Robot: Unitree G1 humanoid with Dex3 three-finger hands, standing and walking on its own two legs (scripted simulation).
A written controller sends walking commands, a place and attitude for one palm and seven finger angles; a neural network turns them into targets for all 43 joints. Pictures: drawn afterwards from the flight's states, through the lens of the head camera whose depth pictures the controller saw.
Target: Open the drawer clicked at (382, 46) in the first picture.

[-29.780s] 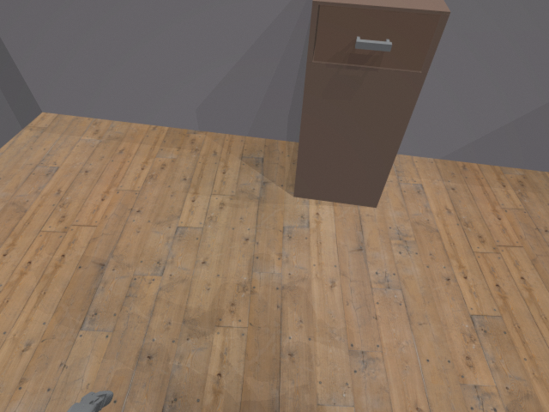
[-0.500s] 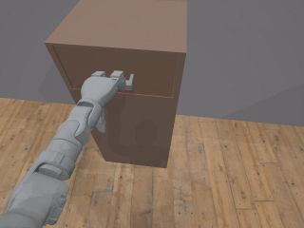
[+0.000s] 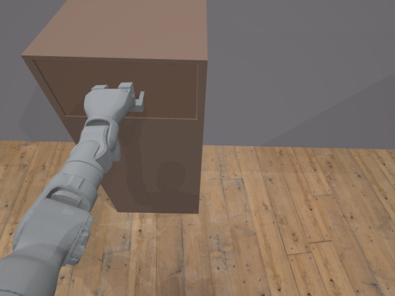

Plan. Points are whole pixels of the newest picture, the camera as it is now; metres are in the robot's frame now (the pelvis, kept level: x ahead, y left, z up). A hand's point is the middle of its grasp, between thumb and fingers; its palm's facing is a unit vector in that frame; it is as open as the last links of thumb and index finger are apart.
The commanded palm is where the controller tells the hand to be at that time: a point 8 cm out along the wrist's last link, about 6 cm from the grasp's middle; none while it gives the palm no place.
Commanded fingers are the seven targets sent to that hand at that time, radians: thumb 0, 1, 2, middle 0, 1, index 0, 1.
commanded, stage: lower the fingers behind the handle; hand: left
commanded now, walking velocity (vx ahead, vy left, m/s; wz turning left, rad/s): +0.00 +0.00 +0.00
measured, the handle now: (122, 99) +0.57 +0.18 +0.06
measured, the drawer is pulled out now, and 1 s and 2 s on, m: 0.00 0.00 0.00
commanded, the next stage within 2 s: lift the fingers back up to retry in 0.28 s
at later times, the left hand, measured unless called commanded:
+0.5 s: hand (115, 121) +0.48 +0.18 +0.08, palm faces +0.02 +0.00 -1.00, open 13.3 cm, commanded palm +0.46 +0.19 +0.11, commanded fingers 0.00 -0.50 0.30 -0.30 -1.20 -0.30 -1.20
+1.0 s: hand (106, 99) +0.50 +0.19 +0.12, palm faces +0.08 -0.04 -1.00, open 13.8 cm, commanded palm +0.46 +0.19 +0.18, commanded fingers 0.00 -0.50 0.30 -0.30 -1.20 -0.30 -1.20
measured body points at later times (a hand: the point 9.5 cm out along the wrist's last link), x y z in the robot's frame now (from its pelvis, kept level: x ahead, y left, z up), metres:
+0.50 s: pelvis -0.01 -0.01 +0.00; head +0.05 -0.01 +0.44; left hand +0.47 +0.18 +0.13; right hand +0.05 -0.27 -0.13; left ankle +0.02 +0.06 -0.71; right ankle +0.03 -0.08 -0.71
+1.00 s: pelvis +0.04 +0.01 +0.01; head +0.08 -0.01 +0.46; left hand +0.49 +0.19 +0.18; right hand +0.13 -0.26 -0.12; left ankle +0.02 +0.06 -0.71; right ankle +0.03 -0.08 -0.71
